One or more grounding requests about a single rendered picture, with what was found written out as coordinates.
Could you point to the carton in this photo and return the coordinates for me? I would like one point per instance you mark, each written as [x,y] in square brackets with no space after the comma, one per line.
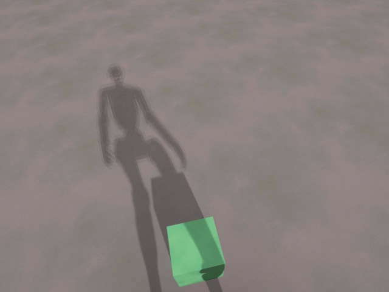
[195,251]

